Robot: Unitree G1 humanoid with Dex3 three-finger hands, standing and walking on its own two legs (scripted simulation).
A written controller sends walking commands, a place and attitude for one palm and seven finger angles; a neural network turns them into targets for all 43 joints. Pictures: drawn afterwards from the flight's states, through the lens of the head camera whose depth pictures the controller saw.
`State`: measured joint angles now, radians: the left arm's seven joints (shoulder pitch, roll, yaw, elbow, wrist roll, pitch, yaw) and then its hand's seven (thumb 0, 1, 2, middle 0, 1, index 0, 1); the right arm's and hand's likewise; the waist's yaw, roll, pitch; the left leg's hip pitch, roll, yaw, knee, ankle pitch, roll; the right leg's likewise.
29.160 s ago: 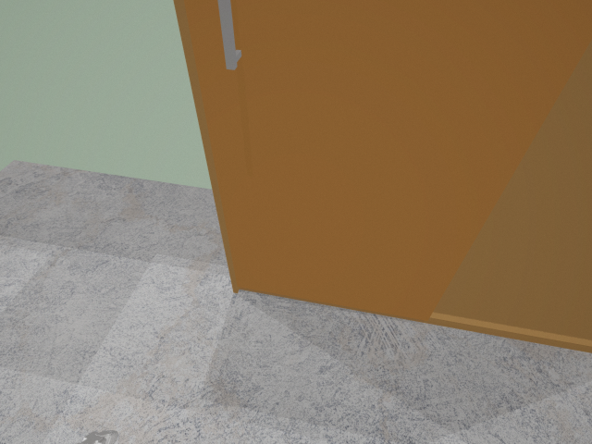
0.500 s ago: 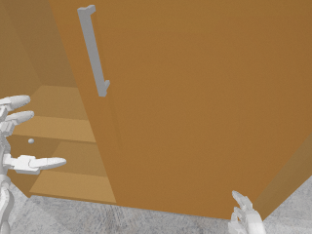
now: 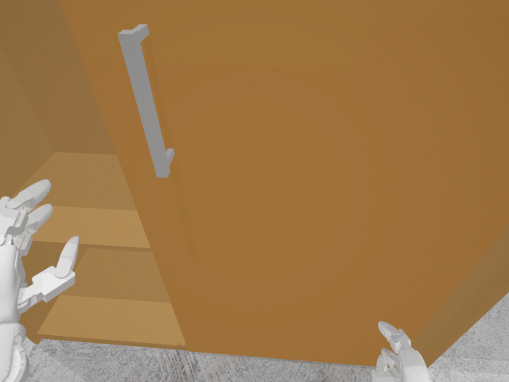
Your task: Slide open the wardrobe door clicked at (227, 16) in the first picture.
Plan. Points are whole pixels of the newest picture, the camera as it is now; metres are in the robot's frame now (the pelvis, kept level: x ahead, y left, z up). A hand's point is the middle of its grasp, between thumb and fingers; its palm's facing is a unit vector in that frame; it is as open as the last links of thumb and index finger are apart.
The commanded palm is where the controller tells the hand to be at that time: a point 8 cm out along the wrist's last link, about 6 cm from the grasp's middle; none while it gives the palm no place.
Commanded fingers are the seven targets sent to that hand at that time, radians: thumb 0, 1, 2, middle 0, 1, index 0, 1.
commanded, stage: draw the hand back to the body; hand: left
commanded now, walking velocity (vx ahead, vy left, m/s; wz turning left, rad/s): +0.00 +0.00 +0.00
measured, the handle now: (153, 108) +0.39 +0.21 +0.27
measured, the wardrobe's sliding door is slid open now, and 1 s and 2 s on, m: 0.60 0.60 0.60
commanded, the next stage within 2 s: step back with the hand held close in 0.38 s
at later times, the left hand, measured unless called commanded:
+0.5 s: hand (66, 274) +0.18 +0.26 +0.16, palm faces +0.48 -0.81 -0.34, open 7.4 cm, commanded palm +0.13 +0.29 +0.17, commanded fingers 0.00 0.90 0.90 -0.20 -0.30 -0.20 -0.30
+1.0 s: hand (24, 306) +0.13 +0.28 +0.16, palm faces +0.42 -0.77 -0.48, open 7.4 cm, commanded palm +0.08 +0.31 +0.17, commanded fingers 0.00 0.90 0.90 -0.20 -0.30 -0.20 -0.30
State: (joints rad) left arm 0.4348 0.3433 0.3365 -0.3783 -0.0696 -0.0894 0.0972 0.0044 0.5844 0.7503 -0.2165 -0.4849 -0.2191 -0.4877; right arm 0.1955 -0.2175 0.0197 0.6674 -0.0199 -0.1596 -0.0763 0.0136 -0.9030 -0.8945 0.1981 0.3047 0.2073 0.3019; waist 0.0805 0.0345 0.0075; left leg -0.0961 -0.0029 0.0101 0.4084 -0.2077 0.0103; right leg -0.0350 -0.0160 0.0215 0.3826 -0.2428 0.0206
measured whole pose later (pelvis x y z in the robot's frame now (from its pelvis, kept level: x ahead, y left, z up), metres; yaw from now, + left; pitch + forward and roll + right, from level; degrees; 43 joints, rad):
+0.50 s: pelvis +0.00 -0.01 +0.00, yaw +1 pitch -7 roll -1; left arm 0.43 0.34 0.33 -0.36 -0.08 -0.08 0.09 0.01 0.89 0.90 -0.21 -0.30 -0.21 -0.31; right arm 0.20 -0.22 0.02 0.68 -0.02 -0.13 -0.08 0.01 -0.90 -0.89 0.20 0.30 0.21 0.30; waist 0.08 0.05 0.02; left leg -0.09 0.02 -0.01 0.39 -0.19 -0.01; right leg -0.01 0.00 0.00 0.35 -0.22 0.00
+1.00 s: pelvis -0.06 +0.01 -0.01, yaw +0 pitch -1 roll -2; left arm 0.53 0.42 0.41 -0.45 -0.04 -0.21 0.12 0.01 0.89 0.90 -0.21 -0.30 -0.21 -0.31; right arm 0.20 -0.23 0.00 0.55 0.01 -0.05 -0.09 0.01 -0.90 -0.89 0.20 0.30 0.21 0.30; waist 0.02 0.02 0.02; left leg -0.33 0.00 0.01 0.47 -0.13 0.03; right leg -0.25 -0.01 0.02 0.42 -0.15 0.04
